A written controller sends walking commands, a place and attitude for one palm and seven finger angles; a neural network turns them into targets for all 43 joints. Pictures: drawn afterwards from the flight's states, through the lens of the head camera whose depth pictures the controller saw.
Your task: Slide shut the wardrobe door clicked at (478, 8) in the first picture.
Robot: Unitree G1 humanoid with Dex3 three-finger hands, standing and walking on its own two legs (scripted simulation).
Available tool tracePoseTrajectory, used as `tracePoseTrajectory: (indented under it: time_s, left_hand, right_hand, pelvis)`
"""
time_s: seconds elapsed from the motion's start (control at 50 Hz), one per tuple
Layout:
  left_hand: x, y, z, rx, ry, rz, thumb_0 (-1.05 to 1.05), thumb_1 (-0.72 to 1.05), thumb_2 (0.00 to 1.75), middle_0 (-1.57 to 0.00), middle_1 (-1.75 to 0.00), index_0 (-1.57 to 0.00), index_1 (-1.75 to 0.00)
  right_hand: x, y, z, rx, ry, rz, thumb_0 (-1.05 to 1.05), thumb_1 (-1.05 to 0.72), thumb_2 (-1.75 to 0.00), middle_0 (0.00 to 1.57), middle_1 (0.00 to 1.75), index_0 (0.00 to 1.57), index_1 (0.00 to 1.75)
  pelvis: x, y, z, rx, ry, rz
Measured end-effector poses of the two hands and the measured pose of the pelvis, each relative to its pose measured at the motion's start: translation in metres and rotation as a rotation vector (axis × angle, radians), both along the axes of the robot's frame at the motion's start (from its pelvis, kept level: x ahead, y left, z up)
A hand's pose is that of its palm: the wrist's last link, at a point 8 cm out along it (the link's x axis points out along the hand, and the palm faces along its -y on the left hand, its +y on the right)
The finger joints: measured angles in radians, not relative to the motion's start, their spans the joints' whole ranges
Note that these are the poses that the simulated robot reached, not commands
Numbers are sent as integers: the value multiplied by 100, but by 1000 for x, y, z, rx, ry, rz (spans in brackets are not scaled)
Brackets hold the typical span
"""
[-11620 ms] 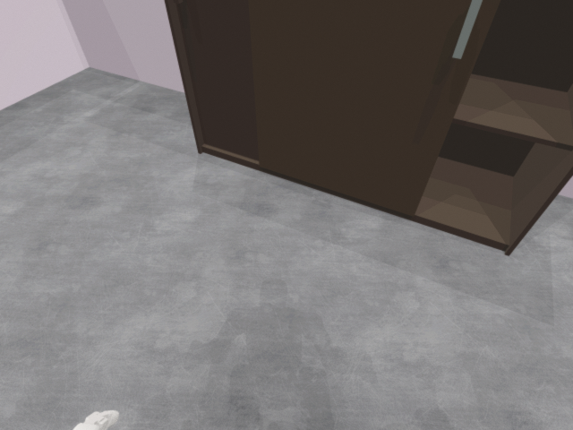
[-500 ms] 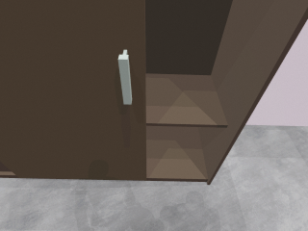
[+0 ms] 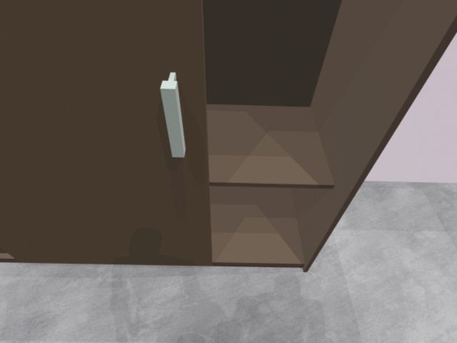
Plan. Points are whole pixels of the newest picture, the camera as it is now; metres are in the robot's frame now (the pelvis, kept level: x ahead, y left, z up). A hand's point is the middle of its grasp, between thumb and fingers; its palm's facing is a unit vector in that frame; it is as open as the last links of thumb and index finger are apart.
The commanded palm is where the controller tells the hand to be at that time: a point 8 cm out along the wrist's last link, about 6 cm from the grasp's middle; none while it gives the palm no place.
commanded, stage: come to a stop and stand still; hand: left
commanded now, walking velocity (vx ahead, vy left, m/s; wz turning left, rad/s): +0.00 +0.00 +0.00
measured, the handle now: (175, 116) +0.52 +0.15 +0.12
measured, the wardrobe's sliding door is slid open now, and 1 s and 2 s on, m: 0.41 0.41 0.41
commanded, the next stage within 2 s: look again from close up in 0.08 s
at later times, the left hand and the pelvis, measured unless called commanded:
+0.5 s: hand out of the picture +0.00 +0.16 -0.17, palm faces +0.03 -0.98 -0.18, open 7.4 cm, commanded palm none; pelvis +0.02 -0.01 +0.00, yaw +0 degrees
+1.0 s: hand out of the picture -0.02 +0.14 -0.17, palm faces +0.05 -0.98 -0.18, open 7.4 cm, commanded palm none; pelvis +0.01 -0.01 +0.00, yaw +1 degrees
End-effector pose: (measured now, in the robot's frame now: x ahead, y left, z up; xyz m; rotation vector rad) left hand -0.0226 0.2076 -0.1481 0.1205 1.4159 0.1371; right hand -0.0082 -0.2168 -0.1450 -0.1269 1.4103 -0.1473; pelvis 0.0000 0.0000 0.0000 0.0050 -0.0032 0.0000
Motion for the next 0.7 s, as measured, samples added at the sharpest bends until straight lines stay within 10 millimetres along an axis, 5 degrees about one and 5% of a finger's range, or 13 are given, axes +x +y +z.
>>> tracePoseTrajectory:
  time_s: [0.38,0.7]
  left_hand:
    - [15,2,4,18,-3,4,0,90,90,-20,-30,-20,-30]
    - [10,-4,5,20,-1,19,0,90,90,-20,-30,-20,-30]
  right_hand:
    - [27,-9,1,-11,-32,21,0,-92,-90,20,30,19,30]
    - [27,-13,0,-6,-28,30,0,-92,-90,20,30,19,30]
  pelvis:
    - [14,-3,1,7,-2,3]
    - [15,-9,2,7,-12,11]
